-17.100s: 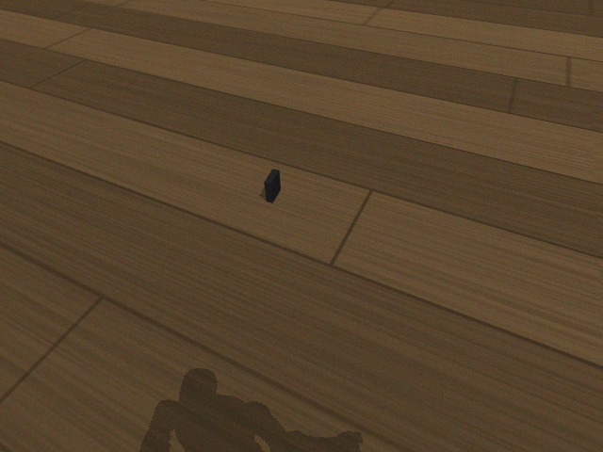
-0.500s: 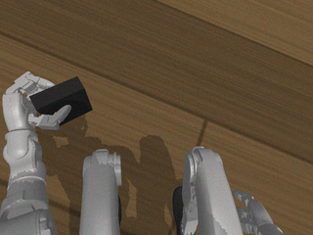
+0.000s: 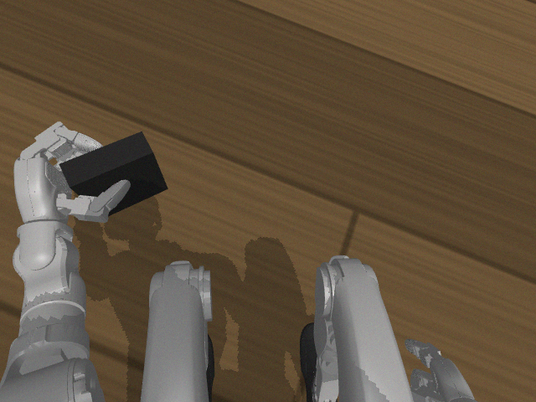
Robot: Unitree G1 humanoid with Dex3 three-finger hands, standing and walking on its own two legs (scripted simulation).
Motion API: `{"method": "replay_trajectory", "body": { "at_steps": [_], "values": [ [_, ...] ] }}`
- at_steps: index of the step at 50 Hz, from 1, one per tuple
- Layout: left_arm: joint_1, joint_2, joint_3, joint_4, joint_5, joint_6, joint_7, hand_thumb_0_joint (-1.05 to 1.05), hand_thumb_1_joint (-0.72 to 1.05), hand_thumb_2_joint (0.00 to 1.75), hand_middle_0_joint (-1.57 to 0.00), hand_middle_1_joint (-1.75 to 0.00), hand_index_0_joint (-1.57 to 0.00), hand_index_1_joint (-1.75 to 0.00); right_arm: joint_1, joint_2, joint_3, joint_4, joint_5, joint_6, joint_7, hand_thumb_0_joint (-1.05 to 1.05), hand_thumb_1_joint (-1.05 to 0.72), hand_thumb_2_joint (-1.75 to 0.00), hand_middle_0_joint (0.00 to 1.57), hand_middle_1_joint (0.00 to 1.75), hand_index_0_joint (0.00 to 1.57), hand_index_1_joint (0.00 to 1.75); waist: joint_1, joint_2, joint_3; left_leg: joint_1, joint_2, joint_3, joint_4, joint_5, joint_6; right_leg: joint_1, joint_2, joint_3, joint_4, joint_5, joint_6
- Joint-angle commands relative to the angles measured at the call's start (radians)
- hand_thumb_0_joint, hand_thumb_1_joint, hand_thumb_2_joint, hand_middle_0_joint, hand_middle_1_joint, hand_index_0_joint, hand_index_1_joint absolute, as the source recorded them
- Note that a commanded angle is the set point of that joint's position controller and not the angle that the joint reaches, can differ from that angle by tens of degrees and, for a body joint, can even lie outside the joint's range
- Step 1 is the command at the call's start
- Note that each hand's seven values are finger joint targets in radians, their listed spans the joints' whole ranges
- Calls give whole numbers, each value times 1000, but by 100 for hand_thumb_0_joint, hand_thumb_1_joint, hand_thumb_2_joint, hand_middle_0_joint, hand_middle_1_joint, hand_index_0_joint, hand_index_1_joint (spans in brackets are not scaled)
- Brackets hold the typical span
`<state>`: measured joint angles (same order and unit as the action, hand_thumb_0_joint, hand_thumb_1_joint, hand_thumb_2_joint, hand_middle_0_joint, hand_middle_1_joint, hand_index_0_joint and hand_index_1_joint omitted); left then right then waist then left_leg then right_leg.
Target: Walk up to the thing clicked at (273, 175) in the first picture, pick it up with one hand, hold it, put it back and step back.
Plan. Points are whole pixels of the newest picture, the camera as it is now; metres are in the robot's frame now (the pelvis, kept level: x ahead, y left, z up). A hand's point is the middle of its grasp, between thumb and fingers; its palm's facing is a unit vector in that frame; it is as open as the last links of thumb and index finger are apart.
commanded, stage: lift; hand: left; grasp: from the side
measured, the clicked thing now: (121, 178) +0.44 +0.23 -0.04
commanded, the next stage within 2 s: hold in 1.96 s
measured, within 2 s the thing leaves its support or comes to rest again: neither
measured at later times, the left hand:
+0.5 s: hand (39, 139) +0.40 +0.24 +0.13, palm faces +0.19 -0.98 -0.04, open 8.2 cm
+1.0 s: hand out of the picture +0.39 +0.22 +0.29, palm faces +0.20 -0.98 -0.03, open 8.2 cm
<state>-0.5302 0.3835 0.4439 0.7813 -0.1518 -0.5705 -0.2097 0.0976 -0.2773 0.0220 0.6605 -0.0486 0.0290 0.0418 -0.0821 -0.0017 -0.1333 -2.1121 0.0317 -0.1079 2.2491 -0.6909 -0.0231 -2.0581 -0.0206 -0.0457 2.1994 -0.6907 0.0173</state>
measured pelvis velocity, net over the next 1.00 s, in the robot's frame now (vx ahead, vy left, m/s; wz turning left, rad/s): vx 0.05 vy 0.01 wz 0.06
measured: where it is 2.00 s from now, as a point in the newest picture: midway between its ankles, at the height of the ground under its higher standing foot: (259, 397)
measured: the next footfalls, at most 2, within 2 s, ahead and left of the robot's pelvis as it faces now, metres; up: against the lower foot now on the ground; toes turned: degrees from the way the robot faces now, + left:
none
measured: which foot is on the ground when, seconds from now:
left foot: down 0.00-1.00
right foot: down 0.00-1.00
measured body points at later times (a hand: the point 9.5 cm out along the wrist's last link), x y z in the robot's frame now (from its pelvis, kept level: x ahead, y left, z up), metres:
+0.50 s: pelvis +0.02 +0.00 +0.11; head +0.18 +0.03 +0.53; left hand +0.38 +0.29 +0.14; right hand +0.20 -0.25 -0.01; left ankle +0.08 +0.13 -0.35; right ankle +0.10 -0.13 -0.35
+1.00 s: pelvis +0.05 +0.01 +0.25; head +0.15 +0.03 +0.69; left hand +0.37 +0.28 +0.29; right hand +0.22 -0.23 +0.15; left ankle +0.08 +0.13 -0.35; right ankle +0.10 -0.13 -0.35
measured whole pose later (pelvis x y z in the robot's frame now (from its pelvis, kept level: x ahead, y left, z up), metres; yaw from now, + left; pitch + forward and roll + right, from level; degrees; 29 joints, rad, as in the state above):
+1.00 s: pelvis +0.05 +0.01 +0.25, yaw +3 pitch +20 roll -3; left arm -0.13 0.25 0.20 0.28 -0.18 -0.26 -0.05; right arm 0.20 -0.24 0.00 0.59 0.04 -0.05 -0.04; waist -0.04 0.02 -0.15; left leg -1.17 0.05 -0.05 1.40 -0.59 -0.01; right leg -1.12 -0.02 -0.05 1.35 -0.58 0.02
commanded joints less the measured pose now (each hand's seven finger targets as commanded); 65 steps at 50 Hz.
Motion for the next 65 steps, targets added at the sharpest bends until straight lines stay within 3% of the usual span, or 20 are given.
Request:
{"method": "replay_trajectory", "body": {
  "at_steps": [1, 5, 9, 10, 15, 16, 19, 22, 27, 28, 31, 34, 36, 39, 42, 48, 49, 51, 55, 65],
  "values": [
    [-210, 224, 54, -238, -44, -48, -2, 0, 18, 121, -126, -139, -129, -137, 93, -203, -88, -85, 12, -24, -18, 0, -91, -89, 20, 30, 20, 30, 23, 115, -633, 462, -17, 66, -333, 91, 50, 362, 36, -37, -309, 122, -54],
    [-203, 178, 5, -341, -66, -21, -13, 0, 19, 119, -124, -137, -128, -135, 87, -190, -92, -109, 25, -33, -26, 0, -90, -89, 20, 30, 20, 30, 16, 101, -651, 474, -19, 67, -366, 80, 54, 421, 33, -22, -369, 110, -50],
    [-117, 181, 5, -365, -58, 15, -3, 0, 23, 119, -123, -136, -127, -134, 78, -186, -95, -124, 40, -38, -35, 0, -90, -89, 20, 30, 20, 30, 36, 96, -632, 538, -13, 54, -429, 64, 51, 427, 35, -22, -408, 95, -55],
    [-200, 172, -15, -480, -70, 11, -4, 0, 24, 120, -124, -137, -127, -135, 83, -179, -94, -127, 45, -39, -39, 0, -89, -89, 20, 30, 20, 30, 27, 128, -651, 566, -13, 51, -441, 83, 47, 434, 33, -22, -411, 117, -57],
    [-9, 144, -19, -462, -70, 87, 28, 0, 30, 121, -123, -137, -127, -135, 72, -174, -99, -156, 64, -46, -54, 0, -89, -89, 20, 30, 20, 30, 46, 108, -619, 646, -10, 41, -524, 93, 47, 509, 29, -16, -494, 127, -52],
    [-92, 155, -37, -582, -64, 85, 36, 0, 31, 121, -122, -136, -126, -133, 77, -168, -100, -154, 65, -46, -56, 0, -89, -89, 20, 30, 20, 30, 42, 122, -637, 669, -8, 42, -535, 95, 46, 521, 28, -13, -507, 133, -53],
    [-18, 89, -81, -616, -73, 124, 59, 0, 27, 120, -121, -136, -125, -133, 82, -148, -99, -154, 74, -49, -62, 0, -88, -89, 20, 30, 20, 30, 41, 106, -618, 711, -11, 48, -576, 136, 47, 592, 27, -7, -562, 169, -50],
    [18, 111, -60, -691, -75, 152, 85, 0, 28, 121, -122, -137, -126, -135, 81, -149, -105, -167, 83, -54, -70, 0, -88, -89, 20, 30, 20, 30, 50, 115, -597, 773, -8, 41, -639, 124, 44, 639, 25, -2, -614, 160, -48],
    [110, 63, -117, -762, -60, 200, 131, 0, 25, 122, -121, -138, -125, -136, 73, -135, -106, -184, 91, -60, -83, 0, -89, -89, 20, 30, 20, 30, 44, 101, -591, 899, -7, 31, -734, 173, 40, 737, 25, -2, -701, 211, -45],
    [133, 81, -95, -781, -59, 210, 143, 0, 26, 123, -122, -139, -125, -137, 83, -130, -107, -185, 92, -63, -86, 0, -89, -89, 20, 30, 20, 30, 50, 88, -599, 908, -10, 42, -742, 195, 43, 792, 26, 3, -732, 231, -41],
    [169, 48, -128, -828, -69, 227, 155, 0, 24, 124, -124, -141, -128, -139, 96, -119, -101, -183, 92, -75, -90, 0, -90, -89, 20, 30, 20, 30, 37, 78, -604, 981, -11, 48, -777, 299, 46, 888, 28, 2, -783, 332, -34],
    [206, 36, -144, -797, -56, 244, 168, 0, 22, 124, -124, -141, -128, -139, 107, -115, -100, -179, 92, -81, -94, 0, -89, -89, 20, 30, 20, 30, 28, 51, -546, 1035, -9, 44, -830, 354, 48, 947, 30, 0, -829, 385, -32],
    [211, 12, -161, -751, -53, 247, 171, 0, 21, 124, -125, -141, -128, -139, 99, -114, -99, -172, 90, -88, -96, 0, -89, -89, 20, 30, 20, 30, 24, 62, -467, 1056, -7, 35, -880, 315, 41, 934, 31, -4, -857, 340, -37],
    [160, 36, -136, -735, -50, 239, 179, 0, 19, 125, -126, -142, -130, -140, 92, -108, -95, -171, 91, -96, -97, 0, -89, -89, 20, 30, 20, 30, 32, 62, -402, 1079, -7, 34, -948, 216, 40, 963, 30, 2, -923, 257, -38],
    [184, 2, -187, -718, -39, 240, 168, 0, 21, 123, -125, -140, -129, -139, 115, -106, -92, -167, 88, -102, -95, 0, -89, -89, 20, 30, 20, 30, 29, 84, -421, 1172, -6, 37, -997, 288, 32, 1022, 26, -3, -963, 323, -38],
    [202, 4, -188, -728, -43, 234, 162, 0, 24, 122, -125, -138, -128, -137, 116, -100, -84, -171, 87, -113, -87, 0, -89, -89, 20, 30, 20, 30, 55, 86, -380, 1270, -7, 50, -1085, 342, 27, 1127, 26, -6, -1053, 367, -38],
    [194, -14, -215, -722, -35, 233, 163, 0, 20, 121, -126, -138, -128, -137, 121, -96, -82, -169, 85, -114, -88, 0, -90, -89, 20, 30, 20, 30, 41, 91, -358, 1277, -6, 50, -1101, 333, 27, 1133, 25, -6, -1069, 364, -37],
    [164, 13, -177, -742, -38, 224, 175, 0, 21, 121, -126, -137, -128, -136, 126, -99, -85, -166, 82, -116, -88, 0, -89, -89, 20, 30, 20, 30, 46, 88, -365, 1302, -3, 43, -1131, 341, 26, 1164, 24, -8, -1087, 371, -36],
    [166, -11, -192, -714, -42, 208, 180, 0, 19, 121, -124, -137, -127, -136, 117, -92, -80, -167, 79, -121, -91, 0, -89, -89, 20, 30, 20, 30, 42, 58, -307, 1317, -8, 52, -1182, 297, 30, 1204, 25, -5, -1143, 339, -32],
    [184, -29, -220, -692, -33, 190, 173, 0, 21, 122, -125, -138, -127, -137, 131, -90, -79, -166, 72, -123, -90, 0, -90, -89, 20, 30, 20, 30, 47, 38, -296, 1430, -10, 71, -1268, 344, 28, 1324, 29, -4, -1241, 388, -28]
  ]
}}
